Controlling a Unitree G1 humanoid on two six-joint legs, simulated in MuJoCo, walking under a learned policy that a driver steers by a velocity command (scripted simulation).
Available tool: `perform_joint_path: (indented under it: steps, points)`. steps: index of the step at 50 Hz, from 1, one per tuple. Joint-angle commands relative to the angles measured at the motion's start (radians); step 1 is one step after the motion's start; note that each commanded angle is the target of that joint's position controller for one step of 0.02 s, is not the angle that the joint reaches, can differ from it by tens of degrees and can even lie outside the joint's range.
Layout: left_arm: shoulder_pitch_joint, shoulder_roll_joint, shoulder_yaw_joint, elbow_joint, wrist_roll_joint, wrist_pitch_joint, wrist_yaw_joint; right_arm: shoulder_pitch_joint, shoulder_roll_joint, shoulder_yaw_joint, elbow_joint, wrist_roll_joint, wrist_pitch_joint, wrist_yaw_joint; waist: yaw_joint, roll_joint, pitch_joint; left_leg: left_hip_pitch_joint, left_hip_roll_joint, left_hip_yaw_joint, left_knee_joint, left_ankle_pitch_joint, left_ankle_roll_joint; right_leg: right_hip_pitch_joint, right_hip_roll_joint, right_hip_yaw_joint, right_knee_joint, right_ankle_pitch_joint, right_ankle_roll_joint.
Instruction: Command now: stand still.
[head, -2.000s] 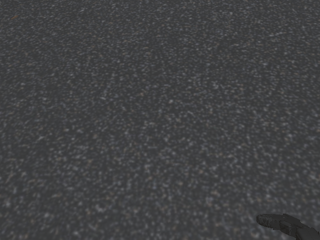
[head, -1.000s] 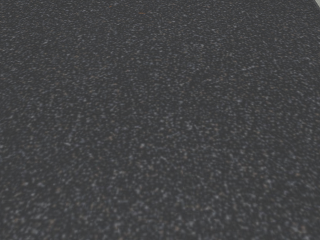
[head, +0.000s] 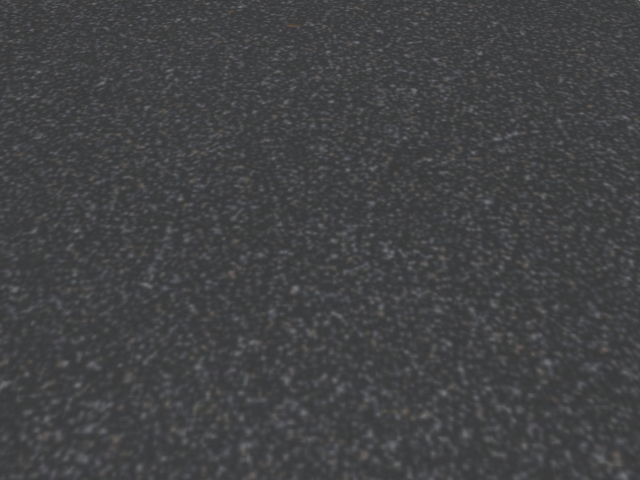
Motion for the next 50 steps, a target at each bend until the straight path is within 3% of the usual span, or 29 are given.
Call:
perform_joint_path:
  steps: [1, 34, 35, 37, 38, 39, 40, 41, 42, 44, 45, 47, 48, 49, 50]
  points:
    - [0.026, 0.09, 0.011, -0.02, 0.0, -0.005, 0.003, 0.107, -0.076, -0.011, -0.003, 0.0, -0.002, -0.001, 0.0, 0.014, 0.028, -0.163, 0.037, -0.037, -0.127, 0.111, 0.017, 0.125, -0.022, 0.023, -0.046, 0.147, -0.046]
    - [0.062, 0.087, 0.004, -0.009, -0.001, -0.003, 0.007, 0.14, -0.076, -0.005, -0.014, 0.001, -0.002, 0.003, -0.001, 0.014, 0.037, -0.156, 0.035, -0.042, -0.136, 0.14, 0.023, 0.124, -0.023, 0.019, -0.043, 0.156, -0.035]
    - [0.077, 0.077, 0.002, 0.0, -0.001, -0.002, 0.007, 0.161, -0.074, -0.006, -0.005, 0.003, 0.0, 0.002, -0.003, 0.023, 0.015, -0.146, 0.031, -0.042, -0.151, 0.031, 0.031, 0.13, -0.005, -0.002, -0.031, 0.056, -0.034]
    - [0.065, 0.084, 0.008, -0.006, -0.01, -0.005, 0.007, 0.158, -0.137, -0.027, -0.017, 0.016, 0.005, -0.005, -0.017, 0.096, 0.07, -0.163, 0.084, -0.138, -0.216, -0.323, 0.097, 0.02, 0.063, -0.082, 0.086, -0.242, -0.033]
    - [0.018, 0.087, 0.01, -0.03, -0.01, -0.015, 0.002, 0.168, -0.171, -0.039, -0.028, 0.024, 0.002, -0.008, -0.039, 0.142, 0.122, -0.149, 0.173, -0.255, -0.283, -0.461, 0.148, -0.097, 0.068, -0.101, 0.176, -0.279, -0.037]
    - [-0.025, 0.075, 0.006, -0.057, -0.012, -0.031, -0.007, 0.163, -0.209, -0.053, -0.037, 0.028, -0.007, -0.009, -0.052, 0.191, 0.171, -0.143, 0.281, -0.383, -0.337, -0.502, 0.205, -0.186, 0.029, -0.078, 0.28, -0.244, -0.054]
    - [-0.059, 0.071, 0.005, -0.078, -0.017, -0.048, -0.017, 0.162, -0.214, -0.059, -0.043, 0.023, -0.018, -0.01, -0.058, 0.191, 0.207, -0.111, 0.347, -0.451, -0.363, -0.461, 0.242, -0.285, -0.017, -0.043, 0.366, -0.256, -0.069]
    - [-0.08, 0.077, 0.008, -0.095, -0.023, -0.063, -0.026, 0.163, -0.199, -0.058, -0.044, 0.015, -0.031, -0.008, -0.058, 0.174, 0.226, -0.045, 0.373, -0.47, -0.359, -0.371, 0.254, -0.387, -0.052, -0.011, 0.43, -0.301, -0.079]
    - [-0.082, 0.082, 0.009, -0.107, -0.029, -0.077, -0.034, 0.152, -0.186, -0.057, -0.05, 0.017, -0.04, -0.004, -0.047, 0.151, 0.223, 0.017, 0.366, -0.444, -0.339, -0.287, 0.242, -0.438, -0.078, 0.008, 0.419, -0.317, -0.089]
    - [-0.078, 0.086, 0.012, -0.115, -0.034, -0.1, -0.048, 0.123, -0.184, -0.057, -0.063, 0.029, -0.043, 0.006, -0.033, 0.109, 0.181, 0.03, 0.301, -0.322, -0.303, -0.147, 0.195, -0.334, -0.068, -0.026, 0.257, -0.286, -0.092]
    - [-0.045, 0.078, 0.014, -0.102, -0.034, -0.104, -0.053, 0.106, -0.195, -0.059, -0.068, 0.031, -0.041, 0.011, -0.013, 0.106, 0.153, -0.031, 0.261, -0.256, -0.276, -0.108, 0.178, -0.199, -0.033, -0.075, 0.185, -0.242, -0.085]
    - [0.152, 0.083, 0.033, -0.023, -0.032, -0.101, -0.057, 0.079, -0.212, -0.058, -0.08, 0.033, -0.036, 0.018, 0.071, 0.092, 0.075, -0.201, 0.185, -0.163, -0.143, 0.023, 0.151, 0.162, 0.071, -0.165, 0.078, -0.061, -0.068]
    - [0.27, 0.113, 0.053, 0.006, -0.031, -0.095, -0.053, 0.052, -0.214, -0.055, -0.088, 0.031, -0.039, 0.021, 0.135, 0.061, 0.023, -0.257, 0.145, -0.109, 0.019, 0.196, 0.121, 0.303, 0.066, -0.131, 0.041, -0.046, -0.081]
    - [0.415, 0.216, 0.08, 0.02, -0.018, -0.096, -0.042, -0.005, -0.154, -0.037, -0.127, 0.018, -0.045, 0.025, 0.189, -0.164, -0.034, -0.408, 0.044, 0.008, 0.422, 0.175, 0.046, 0.435, -0.165, 0.218, -0.116, -0.152, -0.159]
    - [0.483, 0.266, 0.074, 0.018, -0.001, -0.111, -0.053, 0.022, -0.056, -0.016, -0.158, 0.029, -0.068, 0.025, 0.157, -0.338, -0.119, -0.608, -0.077, -0.07, 0.717, -0.182, 0.024, 0.541, -0.366, 0.718, -0.322, -0.224, -0.297]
